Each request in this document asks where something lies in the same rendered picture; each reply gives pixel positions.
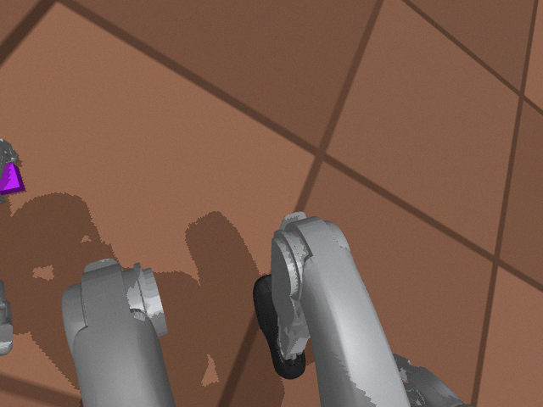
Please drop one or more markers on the small box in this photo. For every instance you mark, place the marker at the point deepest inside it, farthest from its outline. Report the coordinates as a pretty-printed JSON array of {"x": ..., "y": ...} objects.
[{"x": 11, "y": 180}]

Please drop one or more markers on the left robot hand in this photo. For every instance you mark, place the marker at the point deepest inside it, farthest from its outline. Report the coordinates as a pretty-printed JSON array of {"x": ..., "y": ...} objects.
[{"x": 7, "y": 156}]

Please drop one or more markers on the right robot hand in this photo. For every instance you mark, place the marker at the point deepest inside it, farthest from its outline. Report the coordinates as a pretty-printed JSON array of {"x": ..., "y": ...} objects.
[{"x": 424, "y": 389}]

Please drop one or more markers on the right robot foot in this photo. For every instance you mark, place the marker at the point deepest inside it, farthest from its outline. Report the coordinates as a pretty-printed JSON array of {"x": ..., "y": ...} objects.
[{"x": 267, "y": 318}]

